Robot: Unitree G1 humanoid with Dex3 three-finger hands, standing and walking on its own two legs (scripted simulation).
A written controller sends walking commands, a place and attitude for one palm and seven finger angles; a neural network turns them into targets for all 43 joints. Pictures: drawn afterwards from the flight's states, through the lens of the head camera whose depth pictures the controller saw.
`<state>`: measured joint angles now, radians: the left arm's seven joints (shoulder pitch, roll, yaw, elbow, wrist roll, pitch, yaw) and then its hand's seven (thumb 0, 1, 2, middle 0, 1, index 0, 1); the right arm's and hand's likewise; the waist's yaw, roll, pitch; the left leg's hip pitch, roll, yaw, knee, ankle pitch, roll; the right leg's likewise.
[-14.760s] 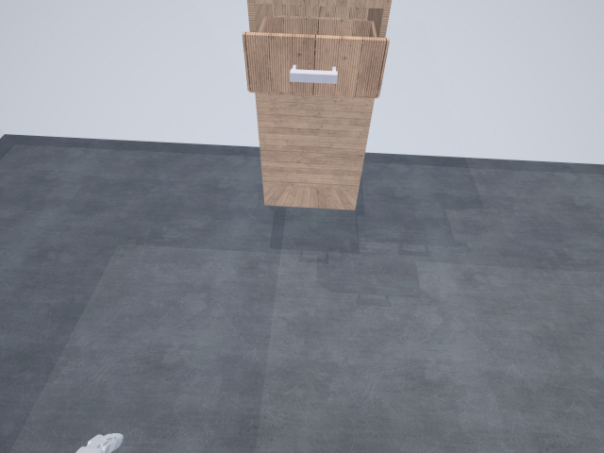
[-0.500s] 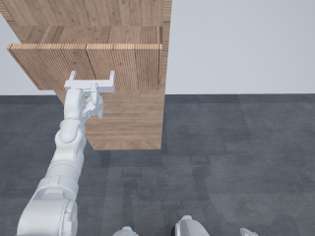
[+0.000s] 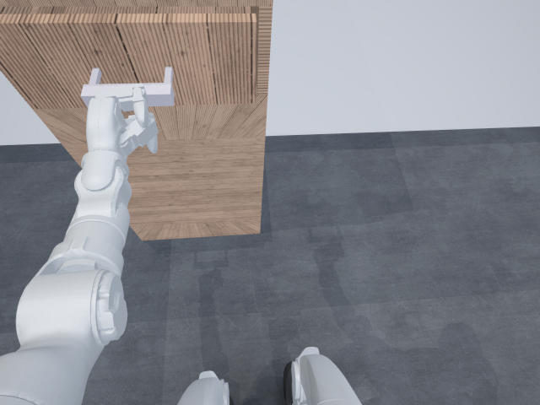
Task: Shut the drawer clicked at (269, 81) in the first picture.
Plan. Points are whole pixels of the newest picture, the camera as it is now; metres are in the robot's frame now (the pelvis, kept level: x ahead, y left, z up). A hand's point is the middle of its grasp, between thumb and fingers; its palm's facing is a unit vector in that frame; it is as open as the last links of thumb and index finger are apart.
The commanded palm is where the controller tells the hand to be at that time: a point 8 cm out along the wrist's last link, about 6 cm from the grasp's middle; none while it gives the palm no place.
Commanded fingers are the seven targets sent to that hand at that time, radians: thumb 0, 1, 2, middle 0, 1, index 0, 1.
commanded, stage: push the drawer shut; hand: left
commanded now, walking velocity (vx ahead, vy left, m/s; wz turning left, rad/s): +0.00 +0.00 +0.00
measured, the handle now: (131, 84) +0.59 +0.17 +0.08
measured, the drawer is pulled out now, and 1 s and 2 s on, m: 0.03 0.00 0.00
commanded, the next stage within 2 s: pull the fist back off the drawer in 0.68 s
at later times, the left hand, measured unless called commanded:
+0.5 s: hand (147, 109) +0.54 +0.14 +0.07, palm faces +0.01 -1.00 -0.03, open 2.7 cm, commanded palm +0.54 +0.18 +0.08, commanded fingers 0.00 0.90 0.90 -1.40 -1.60 -1.40 -1.60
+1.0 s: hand (145, 107) +0.54 +0.15 +0.07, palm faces +0.01 -1.00 -0.05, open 2.7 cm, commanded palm +0.55 +0.18 +0.08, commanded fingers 0.00 0.90 0.90 -1.40 -1.60 -1.40 -1.60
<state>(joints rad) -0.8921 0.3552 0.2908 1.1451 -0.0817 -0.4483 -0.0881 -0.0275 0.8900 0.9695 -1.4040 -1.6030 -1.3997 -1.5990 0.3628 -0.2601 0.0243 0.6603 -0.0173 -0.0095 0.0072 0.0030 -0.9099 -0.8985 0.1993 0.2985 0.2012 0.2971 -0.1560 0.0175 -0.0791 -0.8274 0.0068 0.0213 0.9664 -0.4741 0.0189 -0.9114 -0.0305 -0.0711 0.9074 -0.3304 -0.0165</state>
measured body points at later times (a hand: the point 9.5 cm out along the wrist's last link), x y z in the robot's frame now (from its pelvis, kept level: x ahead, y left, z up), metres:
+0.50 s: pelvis +0.00 +0.01 -0.01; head +0.14 +0.02 +0.42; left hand +0.53 +0.20 +0.08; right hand -0.02 -0.25 -0.11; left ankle -0.01 +0.11 -0.68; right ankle +0.05 -0.11 -0.68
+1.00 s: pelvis -0.02 +0.01 -0.01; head +0.13 +0.04 +0.41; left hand +0.53 +0.20 +0.08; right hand -0.06 -0.24 -0.11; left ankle -0.01 +0.11 -0.68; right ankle +0.05 -0.11 -0.68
